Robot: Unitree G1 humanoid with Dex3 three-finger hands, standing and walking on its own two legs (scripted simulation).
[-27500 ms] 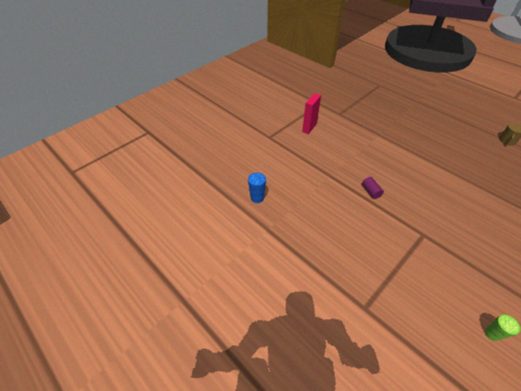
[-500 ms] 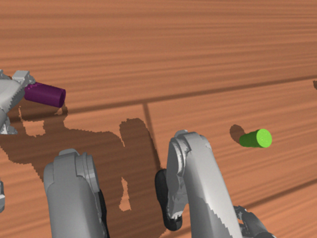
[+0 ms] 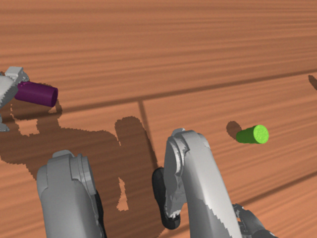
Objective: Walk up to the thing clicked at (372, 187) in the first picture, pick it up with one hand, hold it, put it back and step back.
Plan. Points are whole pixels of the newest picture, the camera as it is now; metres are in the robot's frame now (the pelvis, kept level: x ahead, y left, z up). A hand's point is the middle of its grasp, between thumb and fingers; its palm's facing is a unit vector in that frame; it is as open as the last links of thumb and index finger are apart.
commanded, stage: rise first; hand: left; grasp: from above
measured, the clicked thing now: (37, 93) +0.51 +0.27 -0.29
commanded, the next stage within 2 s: none
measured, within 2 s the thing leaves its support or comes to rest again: neither
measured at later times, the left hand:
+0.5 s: hand (1, 102) +0.45 +0.32 -0.17, palm faces -0.53 +0.01 -0.85, open 13.8 cm
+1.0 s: hand (2, 103) +0.45 +0.32 -0.18, palm faces -0.52 +0.03 -0.85, open 13.8 cm
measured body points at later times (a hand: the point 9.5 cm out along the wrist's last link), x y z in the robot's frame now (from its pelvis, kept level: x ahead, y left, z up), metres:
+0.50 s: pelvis +0.00 +0.00 -0.01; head +0.24 +0.09 +0.36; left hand +0.47 +0.31 -0.12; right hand +0.06 -0.27 -0.10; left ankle +0.08 +0.12 -0.29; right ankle +0.10 -0.12 -0.29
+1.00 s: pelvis +0.00 +0.00 -0.01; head +0.24 +0.10 +0.36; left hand +0.47 +0.31 -0.13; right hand +0.07 -0.27 -0.10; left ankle +0.08 +0.12 -0.29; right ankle +0.10 -0.12 -0.29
